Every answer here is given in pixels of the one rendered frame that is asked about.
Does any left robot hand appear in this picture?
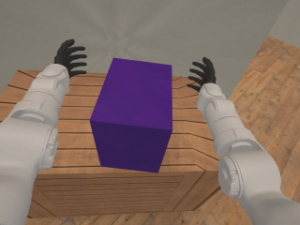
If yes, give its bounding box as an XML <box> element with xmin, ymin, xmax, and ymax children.
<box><xmin>54</xmin><ymin>39</ymin><xmax>87</xmax><ymax>79</ymax></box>

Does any right robot forearm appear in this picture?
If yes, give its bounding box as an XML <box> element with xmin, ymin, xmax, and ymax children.
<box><xmin>196</xmin><ymin>82</ymin><xmax>281</xmax><ymax>187</ymax></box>

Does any pedestal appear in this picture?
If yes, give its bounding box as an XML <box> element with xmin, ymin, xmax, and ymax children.
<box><xmin>0</xmin><ymin>69</ymin><xmax>221</xmax><ymax>218</ymax></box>

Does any robot left upper arm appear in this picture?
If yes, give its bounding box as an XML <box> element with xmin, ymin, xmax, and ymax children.
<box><xmin>0</xmin><ymin>117</ymin><xmax>59</xmax><ymax>225</ymax></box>

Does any carton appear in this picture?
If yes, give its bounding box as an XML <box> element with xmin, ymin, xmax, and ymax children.
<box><xmin>89</xmin><ymin>57</ymin><xmax>173</xmax><ymax>173</ymax></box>

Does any robot right upper arm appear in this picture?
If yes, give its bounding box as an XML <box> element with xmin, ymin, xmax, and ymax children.
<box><xmin>217</xmin><ymin>149</ymin><xmax>300</xmax><ymax>225</ymax></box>

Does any left robot forearm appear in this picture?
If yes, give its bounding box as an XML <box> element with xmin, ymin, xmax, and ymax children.
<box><xmin>0</xmin><ymin>64</ymin><xmax>70</xmax><ymax>128</ymax></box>

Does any right robot hand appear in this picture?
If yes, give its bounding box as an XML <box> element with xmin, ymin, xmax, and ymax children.
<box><xmin>187</xmin><ymin>57</ymin><xmax>217</xmax><ymax>93</ymax></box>

